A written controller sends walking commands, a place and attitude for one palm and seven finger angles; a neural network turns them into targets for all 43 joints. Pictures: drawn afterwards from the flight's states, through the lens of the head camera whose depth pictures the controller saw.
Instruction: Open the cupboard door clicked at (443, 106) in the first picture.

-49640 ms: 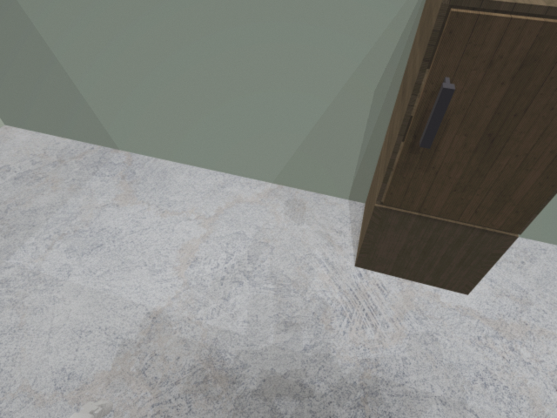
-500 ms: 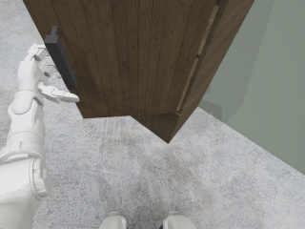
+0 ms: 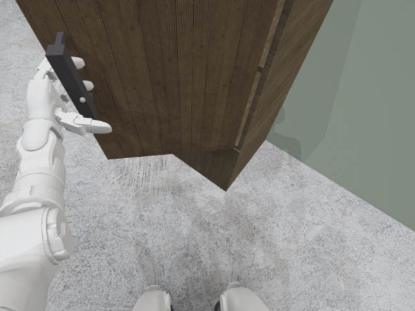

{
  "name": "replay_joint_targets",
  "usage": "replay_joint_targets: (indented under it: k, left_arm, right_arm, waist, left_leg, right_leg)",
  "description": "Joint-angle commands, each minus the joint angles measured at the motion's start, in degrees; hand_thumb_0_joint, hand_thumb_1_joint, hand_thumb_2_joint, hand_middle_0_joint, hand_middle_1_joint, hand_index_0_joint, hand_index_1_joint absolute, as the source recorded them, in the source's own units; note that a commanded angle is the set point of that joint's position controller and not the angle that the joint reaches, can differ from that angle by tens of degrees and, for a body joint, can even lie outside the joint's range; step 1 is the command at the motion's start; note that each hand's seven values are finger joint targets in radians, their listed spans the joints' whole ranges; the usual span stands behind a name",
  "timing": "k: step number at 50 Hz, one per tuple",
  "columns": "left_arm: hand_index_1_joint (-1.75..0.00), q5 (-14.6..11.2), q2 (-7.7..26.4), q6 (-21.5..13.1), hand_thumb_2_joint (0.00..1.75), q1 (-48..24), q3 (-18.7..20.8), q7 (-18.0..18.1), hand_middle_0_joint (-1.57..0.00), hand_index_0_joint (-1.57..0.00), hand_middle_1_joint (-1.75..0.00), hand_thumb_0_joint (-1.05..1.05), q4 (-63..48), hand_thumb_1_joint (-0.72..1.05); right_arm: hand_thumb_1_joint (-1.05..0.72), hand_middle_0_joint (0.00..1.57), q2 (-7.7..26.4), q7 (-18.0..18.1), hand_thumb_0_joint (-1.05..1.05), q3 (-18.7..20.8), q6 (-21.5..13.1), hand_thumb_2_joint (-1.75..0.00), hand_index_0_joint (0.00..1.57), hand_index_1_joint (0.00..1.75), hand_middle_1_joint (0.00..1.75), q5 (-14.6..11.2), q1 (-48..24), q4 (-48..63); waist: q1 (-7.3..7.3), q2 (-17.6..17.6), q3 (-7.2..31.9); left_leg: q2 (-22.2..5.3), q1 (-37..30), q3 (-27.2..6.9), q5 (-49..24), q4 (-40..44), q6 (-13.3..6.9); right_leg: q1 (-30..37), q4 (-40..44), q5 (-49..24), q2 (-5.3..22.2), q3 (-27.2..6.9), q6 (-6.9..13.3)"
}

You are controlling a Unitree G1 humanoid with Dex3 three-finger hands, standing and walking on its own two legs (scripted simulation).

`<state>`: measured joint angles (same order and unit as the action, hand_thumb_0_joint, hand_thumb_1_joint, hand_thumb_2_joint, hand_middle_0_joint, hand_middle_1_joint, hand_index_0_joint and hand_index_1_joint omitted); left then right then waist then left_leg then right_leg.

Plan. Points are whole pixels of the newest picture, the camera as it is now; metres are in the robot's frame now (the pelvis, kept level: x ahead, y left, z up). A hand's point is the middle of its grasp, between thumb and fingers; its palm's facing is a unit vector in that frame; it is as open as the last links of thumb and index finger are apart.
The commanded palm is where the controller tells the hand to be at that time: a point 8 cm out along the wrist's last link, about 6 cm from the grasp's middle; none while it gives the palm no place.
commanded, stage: slide the fingers in behind the handle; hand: left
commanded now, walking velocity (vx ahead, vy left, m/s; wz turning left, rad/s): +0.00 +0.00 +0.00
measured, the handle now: (76, 78) +0.55 +0.22 +0.08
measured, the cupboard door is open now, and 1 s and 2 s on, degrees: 45 45 82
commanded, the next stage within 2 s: close the thumb around the handle in 0.20 s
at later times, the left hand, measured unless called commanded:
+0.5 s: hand (75, 102) +0.49 +0.21 +0.08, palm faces +0.07 -1.00 +0.00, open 12.9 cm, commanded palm +0.47 +0.25 +0.08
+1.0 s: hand (84, 100) +0.50 +0.20 +0.08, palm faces +0.06 -1.00 +0.00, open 6.1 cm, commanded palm +0.47 +0.25 +0.08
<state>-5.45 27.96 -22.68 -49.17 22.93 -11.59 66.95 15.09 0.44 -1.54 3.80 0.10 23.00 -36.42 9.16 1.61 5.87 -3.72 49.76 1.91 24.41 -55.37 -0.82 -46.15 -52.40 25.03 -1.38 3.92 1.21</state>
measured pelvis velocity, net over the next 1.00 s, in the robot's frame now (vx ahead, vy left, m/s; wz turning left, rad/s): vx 0.00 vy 0.01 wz -0.01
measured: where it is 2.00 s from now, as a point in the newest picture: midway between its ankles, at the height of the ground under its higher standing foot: outside the picture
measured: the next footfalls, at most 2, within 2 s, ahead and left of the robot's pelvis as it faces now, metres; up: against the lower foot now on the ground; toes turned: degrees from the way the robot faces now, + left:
none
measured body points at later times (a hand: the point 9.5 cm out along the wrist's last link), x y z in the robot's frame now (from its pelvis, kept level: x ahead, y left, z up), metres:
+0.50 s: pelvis +0.00 +0.01 +0.00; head +0.11 +0.03 +0.44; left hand +0.48 +0.27 +0.09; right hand +0.01 -0.26 -0.11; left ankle +0.01 +0.11 -0.68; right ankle +0.00 -0.11 -0.68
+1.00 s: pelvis +0.00 +0.01 +0.00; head +0.11 +0.02 +0.44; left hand +0.49 +0.25 +0.09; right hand +0.01 -0.25 -0.12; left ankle +0.01 +0.11 -0.68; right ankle +0.00 -0.11 -0.68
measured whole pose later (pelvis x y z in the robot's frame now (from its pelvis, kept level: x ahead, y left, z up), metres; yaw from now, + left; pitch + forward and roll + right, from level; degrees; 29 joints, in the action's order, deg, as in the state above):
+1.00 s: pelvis +0.00 +0.01 +0.00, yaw +0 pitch +19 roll -3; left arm -5.7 25.6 -23.0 -48.5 22.2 -10.4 65.7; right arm 14.8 0.1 -1.4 3.8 0.5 22.3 -36.3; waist 8.8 1.8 6.4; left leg -3.2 49.7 2.5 24.9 -55.6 -1.6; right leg -46.1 -52.3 25.1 -1.0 3.2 0.4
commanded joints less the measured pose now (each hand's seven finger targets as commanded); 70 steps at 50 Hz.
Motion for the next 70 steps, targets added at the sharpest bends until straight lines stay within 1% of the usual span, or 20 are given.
replay_joint_targets:
  k: [1,6,8,14,15,20,24,25,29,30,40,43,44,52,54,56,59,64,67,70]
  left_arm:
    - [-1.2,-1.07,17.04,-3.14,0.3,-24.36,2.33,-1.54,-0.3,-0.3,-1.2,0.0,-11.39,-0.5]
    - [-1.2,-1.95,15.15,-3.39,0.3,-24.1,1.27,-2.47,-0.3,-0.3,-1.2,0.0,-12.24,-0.5]
    - [-1.2,-1.94,12.86,-3.45,0.3,-25.87,-0.68,-2.64,-0.3,-0.3,-1.2,0.0,-12.06,-0.5]
    - [-1.2,-1.96,14.74,-3.7,0.3,-25.55,1.37,-1.85,-0.3,-0.3,-1.2,0.0,-13.62,-0.5]
    - [-1.2,-1.9,14.8,-3.69,0.3,-24.75,1.58,-1.72,-0.3,-0.3,-1.2,0.0,-13.14,-0.5]
    - [-1.23,-1.31,15.62,-3.33,0.42,-23.98,1.76,-1.22,-0.32,-0.32,-1.23,0.0,-12.38,-0.22]
    - [-1.25,-1.5,16.23,-4.52,0.52,-24.39,2.54,-1.44,-0.34,-0.34,-1.25,0.0,-16.44,0.0]
    - [-1.26,-1.8,13.21,-4.54,0.54,-23.48,0.37,-1.76,-0.34,-0.34,-1.26,0.0,-15.88,0.06]
    - [-1.28,-2.54,10.85,-4.34,0.64,-22.62,-0.8,-2.03,-0.36,-0.36,-1.28,0.0,-15.01,0.28]
    - [-1.29,-2.57,9.73,-3.96,0.66,-23.88,-2.01,-1.95,-0.36,-0.36,-1.29,0.0,-14.69,0.34]
    - [-1.35,-1.61,10.15,-4.14,0.9,-25.26,-1.11,0.16,-0.4,-0.4,-1.35,0.0,-13.31,0.9]
    - [-1.35,-1.36,11.93,-4.01,0.9,-25.96,0.3,0.76,-0.4,-0.4,-1.35,0.0,-13.14,0.9]
    - [-1.35,-0.96,13.19,-4.22,0.9,-25.02,1.33,1.03,-0.4,-0.4,-1.35,0.0,-13.83,0.9]
    - [-1.35,-0.77,12.2,-4.67,0.9,-23.04,0.39,0.9,-0.4,-0.4,-1.35,0.0,-15.39,0.9]
    - [-1.35,-0.89,14.52,-4.99,0.9,-22.71,2.08,0.69,-0.4,-0.4,-1.35,0.0,-15.63,0.9]
    - [-1.35,-1.3,9.25,-4.82,0.9,-25.54,-2.22,0.56,-0.4,-0.4,-1.35,0.0,-16.32,0.9]
    - [-1.35,-1.66,11.1,-5.18,0.9,-19.93,0.24,0.58,-0.4,-0.4,-1.35,0.0,-16.9,0.9]
    - [-1.35,-2.91,8.57,-4.79,0.9,-10.95,-0.92,-0.01,-0.4,-0.4,-1.35,0.0,-22.47,0.9]
    - [-1.35,-4.46,5.37,-3.93,0.9,-3.4,-2.27,-0.15,-0.4,-0.4,-1.35,0.0,-26.95,0.9]
    - [-1.35,-6.1,2.03,-3.56,0.9,6.14,-3.71,-0.09,-0.4,-0.4,-1.35,0.0,-34.27,0.9]
  right_arm:
    - [-0.9,0.2,10.13,1.28,0.0,3.24,-0.99,-0.9,0.2,0.3,0.3,-0.59,7.95,3.92]
    - [-0.9,0.2,10.2,1.35,0.0,3.38,-1.36,-0.9,0.2,0.3,0.3,-0.47,8.26,3.7]
    - [-0.9,0.2,10.01,1.32,0.0,3.42,-1.47,-0.9,0.2,0.3,0.3,-0.4,8.65,3.21]
    - [-0.9,0.2,10.36,1.19,0.0,3.69,-1.55,-0.9,0.2,0.3,0.3,-0.18,8.64,3.16]
    - [-0.9,0.2,10.31,1.12,0.0,3.67,-1.5,-0.9,0.2,0.3,0.3,-0.23,8.73,3.23]
    - [-0.9,0.2,10.34,1.07,0.0,3.43,-1.18,-0.9,0.2,0.3,0.3,-0.28,8.22,3.61]
    - [-0.9,0.2,10.28,1.05,0.0,3.76,-1.17,-0.9,0.2,0.3,0.3,-0.2,8.16,3.93]
    - [-0.9,0.2,9.93,0.92,0.0,3.7,-1.22,-0.9,0.2,0.3,0.3,-0.29,7.75,4.05]
    - [-0.9,0.2,10.16,0.72,0.0,3.95,-1.21,-0.9,0.2,0.3,0.3,-0.22,7.87,3.18]
    - [-0.9,0.2,10.19,0.72,0.0,3.9,-1.14,-0.9,0.2,0.3,0.3,-0.32,7.67,3.04]
    - [-0.9,0.2,10.18,0.49,0.0,3.91,-1.23,-0.9,0.2,0.3,0.3,0.11,8.01,2.56]
    - [-0.9,0.2,10.26,0.58,0.0,3.69,-1.17,-0.9,0.2,0.3,0.3,0.23,8.21,2.94]
    - [-0.9,0.2,10.32,0.57,0.0,3.85,-1.1,-0.9,0.2,0.3,0.3,0.24,8.18,3.17]
    - [-0.9,0.2,9.76,0.45,0.0,3.75,-0.97,-0.9,0.2,0.3,0.3,-0.05,7.49,3.92]
    - [-0.9,0.2,10.01,0.58,0.0,3.69,-0.87,-0.9,0.2,0.3,0.3,-0.05,7.69,3.92]
    - [-0.9,0.2,9.4,0.58,0.0,3.66,-1.01,-0.9,0.2,0.3,0.3,-0.13,7.22,3.65]
    - [-0.9,0.2,9.88,0.44,0.0,4.14,-1.12,-0.9,0.2,0.3,0.3,-0.05,7.55,3.8]
    - [-0.9,0.2,9.31,0.0,0.0,4.3,-1.08,-0.9,0.2,0.3,0.3,-0.56,5.99,5.53]
    - [-0.9,0.2,8.69,-0.3,0.0,4.5,-1.04,-0.9,0.2,0.3,0.3,-1.1,4.39,7.06]
    - [-0.9,0.2,8.09,-0.62,0.0,4.57,-1.64,-0.9,0.2,0.3,0.3,-1.57,2.44,8.82]
  waist:
    - [-0.14,3.01,23.85]
    - [-0.17,4.5,24.27]
    - [0.94,5.05,23.32]
    - [-0.03,6.37,26.85]
    - [-0.16,4.8,26.22]
    - [-0.16,4.37,23.57]
    - [-0.94,7.07,28.11]
    - [-0.65,7.78,27.56]
    - [-0.32,6.44,25.77]
    - [0.49,5.86,24.22]
    - [0.13,5.35,24.98]
    - [-0.12,5.23,24.09]
    - [-0.79,5.11,26.31]
    - [-0.9,5.52,26.38]
    - [-1.37,5.34,26.26]
    - [0.5,5.11,24.83]
    - [-1.54,5.15,27.27]
    - [-3.77,5.82,28.43]
    - [-4.47,1.87,26.3]
    - [-6.22,2.01,25.81]
  left_leg:
    - [2.88,-15.42,-2.71,-17.29,4.83,-1.76]
    - [2.6,-18.14,-3.11,-18.17,4.91,-1.56]
    - [2.49,-19.37,-3.6,-18.89,4.74,-1.62]
    - [2.31,-21.94,-3.95,-21.26,4.48,-1.27]
    - [2.28,-21.4,-4.0,-21.43,4.48,-1.28]
    - [2.39,-18.94,-3.56,-19.97,4.7,-1.45]
    - [2.17,-23.56,-4.07,-24.07,4.45,-1.03]
    - [2.16,-24.43,-4.02,-24.35,4.43,-0.85]
    - [1.68,-25.82,-4.87,-25.36,4.56,-0.59]
    - [1.59,-25.26,-5.05,-24.19,4.84,-0.56]
    - [1.66,-25.45,-5.75,-24.12,4.73,-0.35]
    - [1.95,-23.56,-5.45,-23.31,4.82,-0.58]
    - [1.93,-24.17,-5.32,-24.56,4.69,-0.5]
    - [2.21,-22.96,-3.97,-23.61,4.71,-0.78]
    - [2.26,-22.24,-4.0,-23.27,4.77,-0.82]
    - [2.26,-22.31,-3.81,-22.02,4.83,-1.02]
    - [2.27,-23.63,-3.82,-23.59,4.87,-0.83]
    - [2.55,-24.33,-2.79,-26.42,5.82,-0.85]
    - [2.75,-22.7,-1.76,-25.65,7.01,-1.23]
    - [3.03,-23.37,-0.95,-27.1,8.19,-1.39]
  right_leg:
    - [11.89,6.69,-20.96,-1.57,-3.85,-0.79]
    - [9.52,6.74,-20.05,-1.74,-3.21,-0.62]
    - [7.42,6.52,-19.66,-1.88,-2.75,-0.49]
    - [7.11,5.96,-20.28,-1.83,-2.47,-0.46]
    - [7.54,5.95,-20.54,-1.92,-2.36,-0.5]
    - [8.12,6.09,-20.46,-1.87,-2.61,-0.57]
    - [7.98,5.37,-22.19,-1.95,-2.27,-0.27]
    - [7.07,5.56,-21.94,-2.07,-2.1,-0.23]
    - [4.75,5.66,-20.87,-2.28,-1.29,-0.13]
    - [3.86,5.88,-19.86,-2.25,-1.12,-0.23]
    - [3.08,5.3,-18.73,-2.09,-0.97,-0.08]
    - [4.15,5.14,-18.85,-2.03,-1.1,-0.05]
    - [5.09,4.91,-19.91,-1.98,-1.3,-0.13]
    - [7.52,5.52,-21.56,-2.06,-1.94,-0.3]
    - [8.34,5.43,-21.78,-2.07,-2.07,-0.27]
    - [7.07,6.05,-21.39,-2.04,-2.12,-0.53]
    - [8.56,5.69,-22.35,-2.11,-2.06,-0.16]
    - [12.56,5.92,-26.08,-2.06,-2.15,-0.02]
    - [16.23,7.05,-28.24,-2.08,-2.14,-0.24]
    - [19.45,7.51,-31.11,-1.83,-2.25,-0.21]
